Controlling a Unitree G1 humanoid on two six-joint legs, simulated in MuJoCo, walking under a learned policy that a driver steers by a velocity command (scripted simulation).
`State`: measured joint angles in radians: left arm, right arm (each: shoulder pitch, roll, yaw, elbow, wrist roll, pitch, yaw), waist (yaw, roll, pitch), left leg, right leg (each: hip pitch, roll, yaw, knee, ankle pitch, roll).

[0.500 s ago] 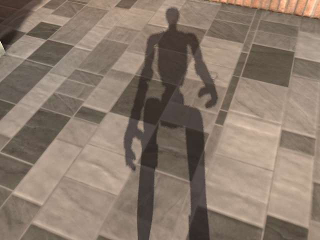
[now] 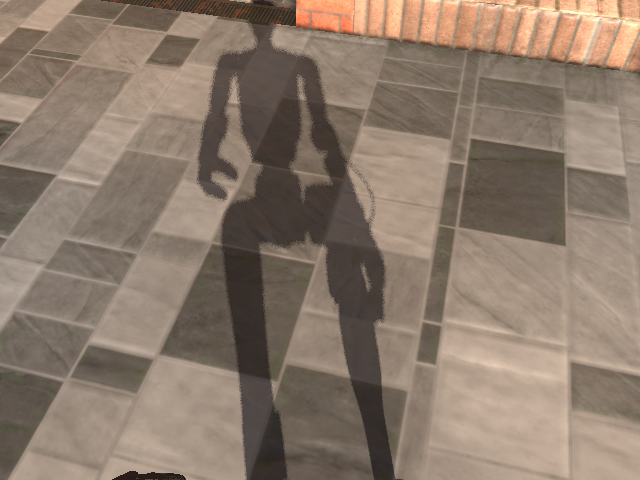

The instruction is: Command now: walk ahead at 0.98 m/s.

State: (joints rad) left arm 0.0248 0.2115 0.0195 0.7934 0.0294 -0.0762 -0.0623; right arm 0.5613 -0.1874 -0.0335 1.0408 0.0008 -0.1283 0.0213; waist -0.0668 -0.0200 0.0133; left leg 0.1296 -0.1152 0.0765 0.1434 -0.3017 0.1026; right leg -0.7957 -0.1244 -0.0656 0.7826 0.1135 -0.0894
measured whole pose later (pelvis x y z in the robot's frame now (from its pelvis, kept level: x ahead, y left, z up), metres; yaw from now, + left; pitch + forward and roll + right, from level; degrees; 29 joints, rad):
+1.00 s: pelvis +0.91 -0.15 -0.03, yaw -41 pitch +1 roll +2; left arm -0.06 0.29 0.02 0.61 0.03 -0.02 -0.09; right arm 0.53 -0.26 -0.04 0.94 -0.03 -0.08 -0.02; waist -0.06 -0.04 0.05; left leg 0.25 0.04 0.34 0.39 -0.46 -0.08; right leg -0.65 0.02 -0.17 0.73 -0.08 -0.21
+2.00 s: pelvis +1.53 -0.74 -0.01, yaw -22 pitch +1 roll +0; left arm 0.05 0.24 -0.02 0.63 0.04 -0.07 0.04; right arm 0.28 -0.34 -0.09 0.74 -0.01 0.01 -0.02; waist -0.08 0.02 0.12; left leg -0.44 -0.11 -0.07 1.32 -0.51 -0.02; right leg -0.49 0.00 -0.03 0.53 -0.07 -0.02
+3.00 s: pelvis +1.56 -0.77 +0.01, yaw -23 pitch +4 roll +3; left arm 0.20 0.32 0.09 0.60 0.00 0.04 0.05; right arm 0.07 -0.29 -0.07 0.65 -0.02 0.01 -0.04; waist 0.00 0.01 0.02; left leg -0.56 -0.07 -0.10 0.92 -0.31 -0.08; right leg -0.34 0.07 0.16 0.49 -0.21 -0.04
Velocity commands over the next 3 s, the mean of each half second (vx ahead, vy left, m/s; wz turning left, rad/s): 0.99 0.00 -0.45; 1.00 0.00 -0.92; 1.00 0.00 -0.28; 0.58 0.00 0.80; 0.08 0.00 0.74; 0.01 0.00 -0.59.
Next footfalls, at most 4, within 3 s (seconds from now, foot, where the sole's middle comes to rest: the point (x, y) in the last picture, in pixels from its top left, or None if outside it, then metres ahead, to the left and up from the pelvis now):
0.14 right None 0.36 -0.07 -0.77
0.58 left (282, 349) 0.80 0.07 -0.77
1.02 right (420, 256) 1.05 -0.30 -0.77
1.48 left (484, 154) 1.44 -0.57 -0.77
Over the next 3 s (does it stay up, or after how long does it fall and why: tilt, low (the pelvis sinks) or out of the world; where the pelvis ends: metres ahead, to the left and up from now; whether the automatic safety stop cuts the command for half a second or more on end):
stays up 1.56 -0.77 0.01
